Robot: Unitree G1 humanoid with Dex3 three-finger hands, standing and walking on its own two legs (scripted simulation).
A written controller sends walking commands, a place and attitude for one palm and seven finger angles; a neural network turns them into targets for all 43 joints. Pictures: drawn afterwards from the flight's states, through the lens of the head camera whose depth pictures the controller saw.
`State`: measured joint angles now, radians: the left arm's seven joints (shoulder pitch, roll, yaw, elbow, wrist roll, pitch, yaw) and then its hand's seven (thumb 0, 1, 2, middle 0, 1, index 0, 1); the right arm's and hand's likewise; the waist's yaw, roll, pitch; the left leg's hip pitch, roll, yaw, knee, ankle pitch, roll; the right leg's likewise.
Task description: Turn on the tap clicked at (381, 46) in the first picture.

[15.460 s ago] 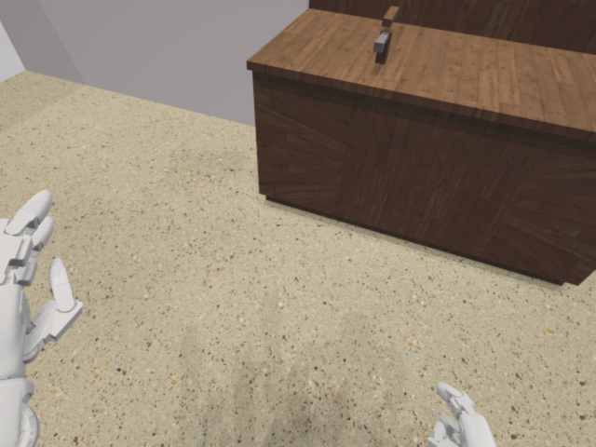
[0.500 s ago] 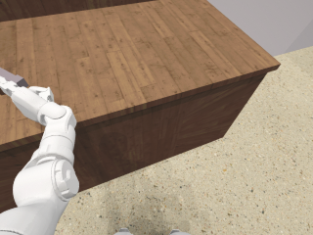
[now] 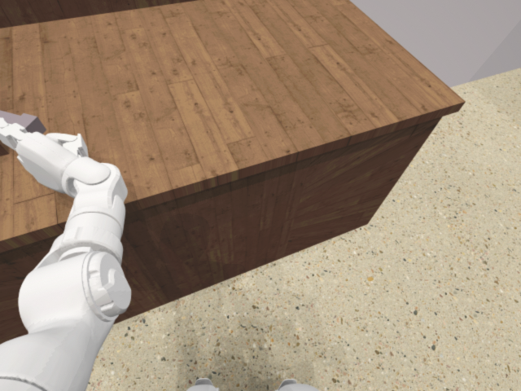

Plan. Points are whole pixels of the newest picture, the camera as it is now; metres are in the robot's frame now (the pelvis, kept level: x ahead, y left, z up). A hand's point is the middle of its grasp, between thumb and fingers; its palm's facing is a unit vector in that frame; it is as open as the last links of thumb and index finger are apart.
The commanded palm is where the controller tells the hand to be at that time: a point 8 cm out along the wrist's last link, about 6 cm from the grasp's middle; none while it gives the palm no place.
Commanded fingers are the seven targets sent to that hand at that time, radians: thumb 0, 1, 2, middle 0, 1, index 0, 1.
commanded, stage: push the lever round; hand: left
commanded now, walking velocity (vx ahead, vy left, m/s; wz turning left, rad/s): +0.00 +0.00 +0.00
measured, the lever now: (29, 127) +0.52 +0.33 +0.10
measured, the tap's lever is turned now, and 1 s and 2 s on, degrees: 51 57 57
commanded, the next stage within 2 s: lift the hand up off the lever in 0.14 s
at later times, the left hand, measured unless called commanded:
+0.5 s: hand (76, 131) +0.51 +0.26 +0.10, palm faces +0.83 -0.55 -0.11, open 7.9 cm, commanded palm +0.45 +0.27 +0.10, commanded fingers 0.00 0.90 0.90 -0.15 -0.15 -0.15 -0.15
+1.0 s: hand (67, 129) +0.49 +0.26 +0.11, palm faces +0.82 -0.56 -0.08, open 7.8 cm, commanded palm +0.44 +0.27 +0.12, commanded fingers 0.00 0.90 0.90 -0.15 -0.15 -0.15 -0.15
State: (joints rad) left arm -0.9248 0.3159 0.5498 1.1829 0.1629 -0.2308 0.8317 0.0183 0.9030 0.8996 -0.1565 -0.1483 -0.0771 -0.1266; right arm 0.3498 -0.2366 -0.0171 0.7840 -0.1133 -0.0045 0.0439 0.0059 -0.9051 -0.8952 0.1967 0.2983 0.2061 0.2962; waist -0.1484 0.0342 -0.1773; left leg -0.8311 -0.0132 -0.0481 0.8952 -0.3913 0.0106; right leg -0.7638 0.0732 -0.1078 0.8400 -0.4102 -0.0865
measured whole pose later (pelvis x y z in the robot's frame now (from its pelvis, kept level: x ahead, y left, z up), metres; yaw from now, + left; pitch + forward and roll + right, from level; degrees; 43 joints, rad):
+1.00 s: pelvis +0.01 +0.01 +0.01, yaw +0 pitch +16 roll -2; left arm -0.88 0.27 0.54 1.10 0.13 -0.17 0.80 0.02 0.90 0.90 -0.16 -0.15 -0.15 -0.15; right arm 0.35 -0.24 -0.02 0.78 -0.10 0.00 0.05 0.01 -0.91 -0.90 0.20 0.30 0.21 0.30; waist -0.13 0.04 -0.17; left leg -0.72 -0.02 -0.04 0.83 -0.38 0.02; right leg -0.65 0.06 -0.09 0.77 -0.40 -0.07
